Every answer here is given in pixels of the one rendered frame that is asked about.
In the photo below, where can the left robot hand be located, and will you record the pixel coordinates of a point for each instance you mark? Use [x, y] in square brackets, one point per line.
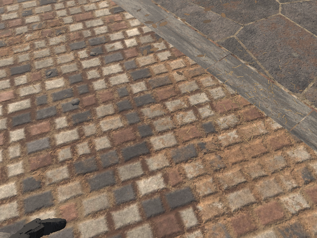
[38, 228]

